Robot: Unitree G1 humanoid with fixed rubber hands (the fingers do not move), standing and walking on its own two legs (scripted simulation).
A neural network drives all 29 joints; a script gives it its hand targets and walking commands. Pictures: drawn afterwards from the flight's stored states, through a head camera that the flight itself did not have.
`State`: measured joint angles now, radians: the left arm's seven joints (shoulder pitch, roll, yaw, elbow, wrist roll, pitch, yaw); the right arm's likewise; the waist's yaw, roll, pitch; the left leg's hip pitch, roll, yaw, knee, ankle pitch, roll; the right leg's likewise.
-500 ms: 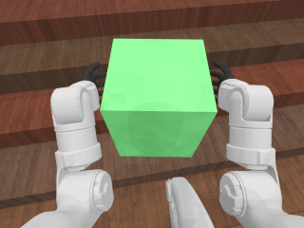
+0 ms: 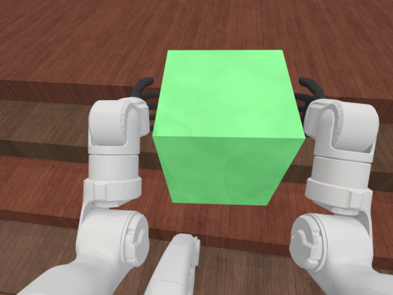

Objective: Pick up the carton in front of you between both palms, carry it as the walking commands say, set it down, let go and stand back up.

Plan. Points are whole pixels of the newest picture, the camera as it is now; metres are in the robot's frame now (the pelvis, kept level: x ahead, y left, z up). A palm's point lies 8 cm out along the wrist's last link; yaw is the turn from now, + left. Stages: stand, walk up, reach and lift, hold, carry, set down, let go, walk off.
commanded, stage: carry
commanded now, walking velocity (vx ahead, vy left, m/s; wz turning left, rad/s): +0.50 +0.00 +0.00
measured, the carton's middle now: (221, 134) +0.41 +0.03 +0.11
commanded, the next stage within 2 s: none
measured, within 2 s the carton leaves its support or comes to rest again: neither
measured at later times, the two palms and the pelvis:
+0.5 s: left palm out of the picture +0.68 +0.18 +0.32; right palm out of the picture +0.65 -0.12 +0.33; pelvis +0.29 +0.06 +0.14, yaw -1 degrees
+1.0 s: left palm out of the picture +0.96 +0.20 +0.46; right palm out of the picture +1.00 -0.10 +0.46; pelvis +0.60 +0.02 +0.28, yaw +0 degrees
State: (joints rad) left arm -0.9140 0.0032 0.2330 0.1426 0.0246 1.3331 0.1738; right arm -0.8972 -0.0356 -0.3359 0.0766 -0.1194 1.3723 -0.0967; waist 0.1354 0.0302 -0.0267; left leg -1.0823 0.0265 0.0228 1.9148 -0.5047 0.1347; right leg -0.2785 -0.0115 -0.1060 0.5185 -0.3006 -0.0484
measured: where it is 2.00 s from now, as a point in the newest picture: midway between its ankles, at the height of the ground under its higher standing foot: (235, 58)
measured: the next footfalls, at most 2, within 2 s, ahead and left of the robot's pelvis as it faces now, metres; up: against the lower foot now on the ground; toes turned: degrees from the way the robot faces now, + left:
left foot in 0.14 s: +0.29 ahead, +0.16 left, +0.14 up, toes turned +5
right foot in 0.64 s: +0.58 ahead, -0.08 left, +0.28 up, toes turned -6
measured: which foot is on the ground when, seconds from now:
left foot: up 0.00-0.12, down 0.14-0.66, up 0.68-1.00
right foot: down 0.00-0.20, up 0.22-0.62, down 0.64-1.00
